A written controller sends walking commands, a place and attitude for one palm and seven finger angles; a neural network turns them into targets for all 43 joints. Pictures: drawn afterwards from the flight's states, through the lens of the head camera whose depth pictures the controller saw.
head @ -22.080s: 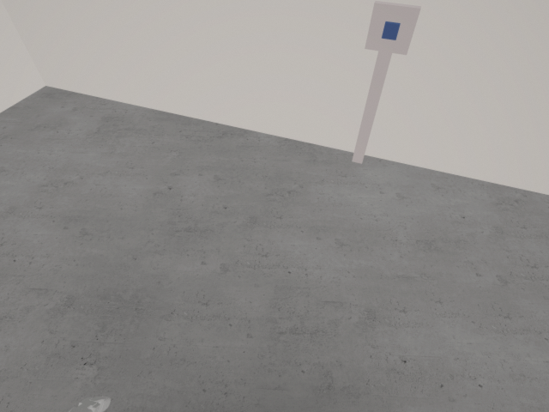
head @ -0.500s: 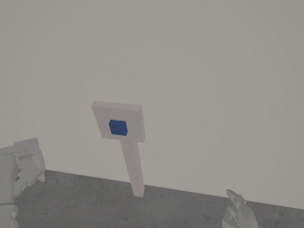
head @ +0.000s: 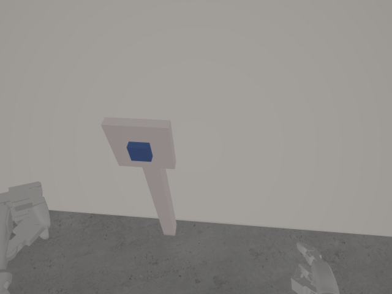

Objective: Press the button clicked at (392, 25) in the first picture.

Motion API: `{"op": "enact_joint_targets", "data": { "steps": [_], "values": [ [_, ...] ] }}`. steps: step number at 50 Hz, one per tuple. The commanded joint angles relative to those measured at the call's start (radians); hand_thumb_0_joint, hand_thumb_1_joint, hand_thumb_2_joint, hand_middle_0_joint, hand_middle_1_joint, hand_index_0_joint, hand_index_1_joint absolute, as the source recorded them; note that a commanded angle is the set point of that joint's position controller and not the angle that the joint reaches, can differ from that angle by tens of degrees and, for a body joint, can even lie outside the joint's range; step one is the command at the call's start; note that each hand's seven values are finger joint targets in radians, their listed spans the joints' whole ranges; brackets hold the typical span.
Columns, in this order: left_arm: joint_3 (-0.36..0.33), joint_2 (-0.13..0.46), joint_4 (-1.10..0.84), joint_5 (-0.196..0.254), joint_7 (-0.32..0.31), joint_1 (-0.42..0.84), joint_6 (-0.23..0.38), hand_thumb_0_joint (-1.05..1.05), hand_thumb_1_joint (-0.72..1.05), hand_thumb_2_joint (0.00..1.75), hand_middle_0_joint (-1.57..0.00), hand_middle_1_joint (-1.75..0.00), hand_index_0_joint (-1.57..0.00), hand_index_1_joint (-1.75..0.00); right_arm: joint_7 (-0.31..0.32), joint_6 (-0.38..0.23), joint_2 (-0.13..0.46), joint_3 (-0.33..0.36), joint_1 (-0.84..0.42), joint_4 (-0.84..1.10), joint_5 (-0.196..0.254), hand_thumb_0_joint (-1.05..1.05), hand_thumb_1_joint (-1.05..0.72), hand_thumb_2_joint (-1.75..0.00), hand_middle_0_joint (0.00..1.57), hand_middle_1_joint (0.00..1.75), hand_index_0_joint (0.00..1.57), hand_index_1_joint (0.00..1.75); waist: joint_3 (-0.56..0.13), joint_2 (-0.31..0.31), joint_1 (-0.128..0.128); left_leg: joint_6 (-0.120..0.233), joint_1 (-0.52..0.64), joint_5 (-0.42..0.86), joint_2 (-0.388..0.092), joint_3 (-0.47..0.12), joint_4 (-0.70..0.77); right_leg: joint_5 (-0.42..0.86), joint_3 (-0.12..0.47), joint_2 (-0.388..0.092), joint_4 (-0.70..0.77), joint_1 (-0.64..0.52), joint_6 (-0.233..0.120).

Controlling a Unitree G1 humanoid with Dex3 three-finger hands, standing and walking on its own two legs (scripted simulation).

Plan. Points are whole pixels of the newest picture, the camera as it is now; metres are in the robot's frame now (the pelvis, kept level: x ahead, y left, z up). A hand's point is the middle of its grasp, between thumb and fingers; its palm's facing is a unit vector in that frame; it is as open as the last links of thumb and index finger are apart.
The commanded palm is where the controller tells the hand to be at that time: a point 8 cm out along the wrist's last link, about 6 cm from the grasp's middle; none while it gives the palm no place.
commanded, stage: step back with the hand held close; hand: left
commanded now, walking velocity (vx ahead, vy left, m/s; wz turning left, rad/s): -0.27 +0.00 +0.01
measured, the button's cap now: (140, 150) +0.49 +0.19 -0.04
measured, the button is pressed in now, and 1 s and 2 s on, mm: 0 0 0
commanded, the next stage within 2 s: stop stepping back and stand still in 1.02 s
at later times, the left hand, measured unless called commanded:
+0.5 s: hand out of the picture +0.11 +0.25 +0.15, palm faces +0.40 -0.80 -0.45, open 3.1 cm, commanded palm +0.05 +0.29 +0.17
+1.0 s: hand out of the picture +0.03 +0.26 +0.17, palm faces +0.44 -0.80 -0.40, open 3.1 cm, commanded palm -0.03 +0.28 +0.17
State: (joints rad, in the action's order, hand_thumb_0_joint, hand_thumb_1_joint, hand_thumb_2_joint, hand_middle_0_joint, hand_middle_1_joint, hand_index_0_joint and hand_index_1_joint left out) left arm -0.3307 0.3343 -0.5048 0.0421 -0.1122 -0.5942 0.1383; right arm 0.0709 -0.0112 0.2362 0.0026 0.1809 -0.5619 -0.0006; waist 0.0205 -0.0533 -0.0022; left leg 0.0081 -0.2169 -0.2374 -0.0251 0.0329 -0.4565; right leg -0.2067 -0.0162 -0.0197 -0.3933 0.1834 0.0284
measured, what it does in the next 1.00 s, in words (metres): walks backwards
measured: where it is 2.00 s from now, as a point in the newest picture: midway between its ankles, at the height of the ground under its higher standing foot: outside the picture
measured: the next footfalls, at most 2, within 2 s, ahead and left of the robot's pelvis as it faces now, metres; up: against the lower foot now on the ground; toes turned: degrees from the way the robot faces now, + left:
right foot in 1.08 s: -0.25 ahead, -0.14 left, +0.00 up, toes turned -2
left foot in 1.22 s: -0.07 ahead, +0.09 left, +0.00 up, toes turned -1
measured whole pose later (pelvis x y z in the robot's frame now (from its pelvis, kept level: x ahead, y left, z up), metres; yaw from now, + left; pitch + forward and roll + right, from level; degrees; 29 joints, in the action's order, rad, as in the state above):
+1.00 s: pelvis -0.16 +0.00 -0.01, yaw +1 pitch +3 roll -5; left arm -0.41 0.39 -0.64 0.04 -0.17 -0.61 0.24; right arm 0.03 -0.12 0.14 0.00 0.19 -0.64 -0.03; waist -0.03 -0.01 0.00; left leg 0.03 -0.50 -0.07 -0.08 0.02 -0.51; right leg -0.50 -0.01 0.08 -0.84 0.30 0.01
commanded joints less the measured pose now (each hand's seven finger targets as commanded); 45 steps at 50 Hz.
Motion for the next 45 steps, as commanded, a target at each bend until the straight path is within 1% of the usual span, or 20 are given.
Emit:
{"op": "enact_joint_targets", "data": {
  "steps": [1, 7, 12, 18, 21, 25, 28, 29, 30, 33, 34, 35, 37, 38, 39, 40, 41, 42, 43, 45],
  "values": [
    [-0.17, 0.212, -0.259, 0.013, -0.029, -0.048, 0.073, 0.0, 0.9, 0.9, -1.3, -1.5, -1.3, -1.5, 0.013, -0.023, 0.102, 0.047, -0.111, 0.184, 0.004, 0.0, -0.9, -0.9, 0.2, 0.3, 0.2, 0.3, -0.188, -0.003, 0.016, 0.019, 0.031, 0.365, -0.031, -0.027, 0.044, 0.357, -0.002, -0.016, -0.028, -0.076, -0.012],
    [-0.165, 0.2, -0.276, 0.011, -0.037, -0.072, 0.081, 0.0, 0.9, 0.9, -1.3, -1.5, -1.3, -1.5, 0.015, -0.024, 0.103, 0.051, -0.099, 0.195, 0.01, 0.0, -0.9, -0.9, 0.2, 0.3, 0.2, 0.3, -0.175, -0.013, 0.011, 0.029, -0.073, 0.306, -0.058, -0.051, 0.07, 0.314, -0.009, 0.002, -0.098, -0.094, -0.004],
    [-0.162, 0.187, -0.262, 0.001, -0.045, -0.058, 0.093, 0.0, 0.9, 0.9, -1.3, -1.5, -1.3, -1.5, 0.015, -0.041, 0.108, 0.05, -0.094, 0.192, 0.009, 0.0, -0.9, -0.9, 0.2, 0.3, 0.2, 0.3, -0.115, -0.007, 0.005, 0.051, -0.265, 0.005, -0.073, -0.076, 0.107, 0.191, 0.023, 0.001, -0.131, -0.121, -0.007],
    [-0.151, 0.188, -0.296, -0.013, -0.057, -0.018, 0.119, 0.0, 0.9, 0.9, -1.3, -1.5, -1.3, -1.5, 0.015, -0.067, 0.11, 0.047, -0.078, 0.187, 0.006, 0.0, -0.9, -0.9, 0.2, 0.3, 0.2, 0.3, -0.076, 0.032, -0.008, 0.05, -0.305, -0.262, -0.044, -0.083, 0.071, -0.079, 0.081, -0.019, -0.033, -0.003, -0.021],
    [-0.158, 0.202, -0.315, -0.023, -0.063, 0.02, 0.133, 0.0, 0.9, 0.9, -1.3, -1.5, -1.3, -1.5, 0.022, -0.082, 0.123, 0.047, -0.077, 0.182, 0.0, 0.0, -0.9, -0.9, 0.2, 0.3, 0.2, 0.3, -0.049, -0.039, -0.011, 0.058, -0.348, -0.352, -0.071, -0.118, 0.123, -0.188, 0.061, 0.015, -0.051, 0.017, -0.011],
    [-0.167, 0.185, -0.301, -0.03, -0.064, -0.003, 0.148, 0.0, 0.9, 0.9, -1.3, -1.5, -1.3, -1.5, 0.022, -0.109, 0.115, 0.045, -0.073, 0.181, 0.004, 0.0, -0.9, -0.9, 0.2, 0.3, 0.2, 0.3, -0.086, -0.105, -0.001, 0.09, -0.479, -0.403, -0.13, -0.184, 0.187, -0.011, 0.037, 0.067, -0.237, -0.139, -0.004],
    [-0.19, 0.194, -0.299, -0.04, -0.059, -0.003, 0.163, 0.0, 0.9, 0.9, -1.3, -1.5, -1.3, -1.5, 0.019, -0.125, 0.115, 0.049, -0.076, 0.18, -0.002, 0.0, -0.9, -0.9, 0.2, 0.3, 0.2, 0.3, -0.081, -0.092, 0.0, 0.101, -0.569, -0.458, -0.125, -0.167, 0.142, 0.006, 0.093, 0.067, -0.261, -0.176, -0.008],
    [-0.197, 0.196, -0.294, -0.044, -0.057, 0.008, 0.168, 0.0, 0.9, 0.9, -1.3, -1.5, -1.3, -1.5, 0.017, -0.129, 0.118, 0.054, -0.075, 0.178, -0.004, 0.0, -0.9, -0.9, 0.2, 0.3, 0.2, 0.3, -0.063, -0.071, 0.0, 0.102, -0.61, -0.498, -0.114, -0.156, 0.106, -0.044, 0.135, 0.058, -0.246, -0.165, -0.015],
    [-0.196, 0.194, -0.292, -0.043, -0.056, 0.005, 0.17, 0.0, 0.9, 0.9, -1.3, -1.5, -1.3, -1.5, 0.012, -0.129, 0.114, 0.058, -0.057, 0.173, -0.004, 0.0, -0.9, -0.9, 0.2, 0.3, 0.2, 0.3, -0.054, -0.01, -0.004, 0.087, -0.568, -0.473, -0.081, -0.128, 0.03, -0.087, 0.194, 0.027, -0.181, -0.084, -0.035],
    [-0.171, 0.209, -0.29, -0.021, -0.065, 0.044, 0.16, 0.0, 0.9, 0.9, -1.3, -1.5, -1.3, -1.5, -0.004, -0.108, 0.085, 0.057, -0.037, 0.129, -0.012, 0.0, -0.9, -0.9, 0.2, 0.3, 0.2, 0.3, -0.072, 0.228, -0.015, -0.004, -0.209, -0.225, 0.041, -0.027, -0.302, -0.265, 0.385, -0.173, 0.122, 0.301, -0.127],
    [-0.157, 0.207, -0.286, -0.02, -0.072, 0.055, 0.155, 0.0, 0.9, 0.9, -1.3, -1.5, -1.3, -1.5, -0.011, -0.095, 0.078, 0.059, -0.037, 0.115, -0.011, 0.0, -0.9, -0.9, 0.2, 0.3, 0.2, 0.3, -0.096, 0.267, -0.019, -0.011, -0.125, -0.172, 0.05, -0.021, -0.381, -0.264, 0.386, -0.219, 0.163, 0.354, -0.149],
    [-0.151, 0.212, -0.294, -0.021, -0.076, 0.072, 0.152, 0.0, 0.9, 0.9, -1.3, -1.5, -1.3, -1.5, -0.014, -0.083, 0.077, 0.057, -0.04, 0.11, -0.011, 0.0, -0.9, -0.9, 0.2, 0.3, 0.2, 0.3, -0.104, 0.274, -0.024, -0.009, -0.073, -0.156, 0.048, -0.02, -0.401, -0.245, 0.349, -0.223, 0.166, 0.387, -0.149],
    [-0.159, 0.217, -0.275, -0.02, -0.083, 0.068, 0.147, 0.0, 0.9, 0.9, -1.3, -1.5, -1.3, -1.5, -0.007, -0.068, 0.071, 0.05, -0.042, 0.099, -0.01, 0.0, -0.9, -0.9, 0.2, 0.3, 0.2, 0.3, -0.069, 0.216, -0.031, 0.0, -0.017, -0.146, 0.03, -0.032, -0.225, -0.22, 0.241, -0.161, 0.116, 0.419, -0.107],
    [-0.154, 0.209, -0.29, -0.017, -0.08, 0.065, 0.153, 0.0, 0.9, 0.9, -1.3, -1.5, -1.3, -1.5, -0.002, -0.069, 0.086, 0.05, -0.055, 0.11, -0.007, 0.0, -0.9, -0.9, 0.2, 0.3, 0.2, 0.3, -0.044, 0.131, -0.032, 0.02, -0.058, -0.178, -0.005, -0.081, -0.058, -0.223, 0.185, -0.086, 0.034, 0.395, -0.07],
    [-0.16, 0.214, -0.325, -0.018, -0.077, 0.07, 0.165, 0.0, 0.9, 0.9, -1.3, -1.5, -1.3, -1.5, 0.004, -0.076, 0.115, 0.054, -0.064, 0.126, -0.008, 0.0, -0.9, -0.9, 0.2, 0.3, 0.2, 0.3, -0.027, -0.041, -0.031, 0.071, -0.206, -0.262, -0.115, -0.224, 0.12, -0.196, 0.12, 0.02, -0.144, 0.294, -0.027],
    [-0.198, 0.215, -0.317, -0.031, -0.079, 0.053, 0.177, 0.0, 0.9, 0.9, -1.3, -1.5, -1.3, -1.5, 0.009, -0.093, 0.122, 0.057, -0.089, 0.132, -0.011, 0.0, -0.9, -0.9, 0.2, 0.3, 0.2, 0.3, -0.071, -0.242, -0.021, 0.148, -0.462, -0.475, -0.29, -0.401, 0.3, -0.13, 0.037, 0.117, -0.46, 0.054, 0.007],
    [-0.211, 0.232, -0.32, -0.034, -0.076, 0.057, 0.178, 0.0, 0.9, 0.9, -1.3, -1.5, -1.3, -1.5, 0.012, -0.107, 0.093, 0.06, -0.105, 0.13, -0.016, 0.0, -0.9, -0.9, 0.2, 0.3, 0.2, 0.3, -0.111, -0.26, -0.017, 0.193, -0.545, -0.503, -0.367, -0.48, 0.375, -0.191, 0.063, 0.143, -0.732, -0.003, 0.007],
    [-0.213, 0.224, -0.319, -0.024, -0.071, 0.037, 0.177, 0.0, 0.9, 0.9, -1.3, -1.5, -1.3, -1.5, 0.005, -0.119, 0.077, 0.072, -0.086, 0.123, -0.018, 0.0, -0.9, -0.9, 0.2, 0.3, 0.2, 0.3, -0.121, -0.159, -0.015, 0.196, -0.485, -0.39, -0.368, -0.436, 0.33, -0.242, 0.098, 0.137, -0.851, 0.066, -0.004],
    [-0.206, 0.215, -0.319, -0.02, -0.07, 0.028, 0.176, 0.0, 0.9, 0.9, -1.3, -1.5, -1.3, -1.5, -0.008, -0.129, 0.085, 0.082, -0.092, 0.108, -0.021, 0.0, -0.9, -0.9, 0.2, 0.3, 0.2, 0.3, -0.122, -0.097, -0.004, 0.192, -0.417, -0.29, -0.345, -0.359, 0.248, -0.259, 0.111, 0.122, -0.837, 0.112, -0.011],
    [-0.172, 0.181, -0.348, -0.004, -0.073, 0.003, 0.17, 0.0, 0.9, 0.9, -1.3, -1.5, -1.3, -1.5, -0.028, -0.148, 0.083, 0.081, -0.083, 0.084, -0.027, 0.0, -0.9, -0.9, 0.2, 0.3, 0.2, 0.3, -0.141, -0.115, 0.003, 0.156, -0.259, -0.146, -0.281, -0.255, 0.193, -0.297, 0.049, 0.094, -0.666, 0.169, -0.011]
  ]
}}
